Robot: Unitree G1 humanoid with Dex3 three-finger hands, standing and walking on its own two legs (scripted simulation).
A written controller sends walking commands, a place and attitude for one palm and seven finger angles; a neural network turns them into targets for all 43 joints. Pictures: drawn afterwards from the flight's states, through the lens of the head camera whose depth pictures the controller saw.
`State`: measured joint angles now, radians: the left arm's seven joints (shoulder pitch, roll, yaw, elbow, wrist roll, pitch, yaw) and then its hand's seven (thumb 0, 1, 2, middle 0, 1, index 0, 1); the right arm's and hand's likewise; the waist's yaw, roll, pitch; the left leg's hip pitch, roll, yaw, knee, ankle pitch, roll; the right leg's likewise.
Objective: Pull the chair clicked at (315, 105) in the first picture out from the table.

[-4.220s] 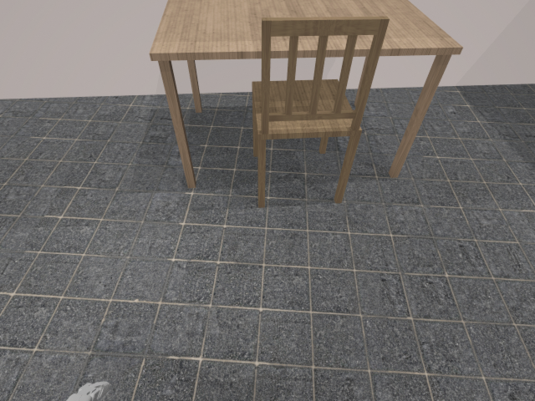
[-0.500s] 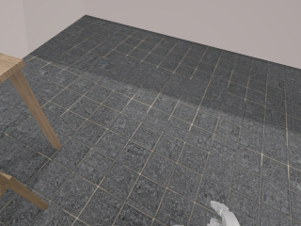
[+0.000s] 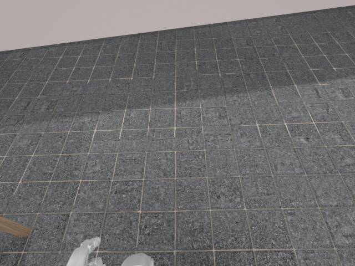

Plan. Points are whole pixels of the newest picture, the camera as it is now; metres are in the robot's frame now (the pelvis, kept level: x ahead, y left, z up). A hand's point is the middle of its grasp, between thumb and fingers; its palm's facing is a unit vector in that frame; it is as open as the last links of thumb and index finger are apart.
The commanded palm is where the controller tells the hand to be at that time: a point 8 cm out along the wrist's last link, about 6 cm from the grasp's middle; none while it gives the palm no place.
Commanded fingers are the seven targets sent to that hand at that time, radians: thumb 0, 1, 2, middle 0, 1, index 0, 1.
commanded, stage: walk to a spot facing it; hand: left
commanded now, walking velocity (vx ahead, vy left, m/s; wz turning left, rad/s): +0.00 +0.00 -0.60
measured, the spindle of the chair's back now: out of the picture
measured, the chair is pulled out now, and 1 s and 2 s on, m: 0.00 0.00 0.00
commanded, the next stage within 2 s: turn to face it in 1.18 s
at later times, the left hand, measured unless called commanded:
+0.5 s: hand out of the picture +0.10 +0.24 -0.17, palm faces -0.22 -0.96 -0.19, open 7.4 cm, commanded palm none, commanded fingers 0.00 0.90 0.90 -0.20 -0.30 -0.20 -0.30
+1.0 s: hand out of the picture +0.15 +0.11 -0.14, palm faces -0.54 -0.80 -0.26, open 7.4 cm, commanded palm none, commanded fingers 0.00 0.90 0.90 -0.20 -0.30 -0.20 -0.30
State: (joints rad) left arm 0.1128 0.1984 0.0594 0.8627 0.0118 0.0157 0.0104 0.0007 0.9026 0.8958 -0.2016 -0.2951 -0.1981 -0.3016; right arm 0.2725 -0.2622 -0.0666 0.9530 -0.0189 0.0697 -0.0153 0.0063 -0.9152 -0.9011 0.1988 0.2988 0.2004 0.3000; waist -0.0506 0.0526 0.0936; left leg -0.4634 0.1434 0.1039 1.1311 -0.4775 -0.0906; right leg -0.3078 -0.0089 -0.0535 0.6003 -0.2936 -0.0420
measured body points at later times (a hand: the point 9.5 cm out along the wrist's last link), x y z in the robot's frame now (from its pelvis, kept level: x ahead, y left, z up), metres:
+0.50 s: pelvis -0.02 +0.05 +0.01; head +0.02 +0.08 +0.46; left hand +0.11 +0.29 -0.15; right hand +0.01 -0.21 -0.11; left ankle +0.02 +0.15 -0.73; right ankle -0.07 -0.08 -0.64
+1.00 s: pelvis -0.04 +0.00 +0.01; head -0.03 -0.03 +0.46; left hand +0.17 +0.16 -0.11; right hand -0.15 -0.24 -0.14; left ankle +0.06 +0.13 -0.65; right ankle -0.09 -0.07 -0.73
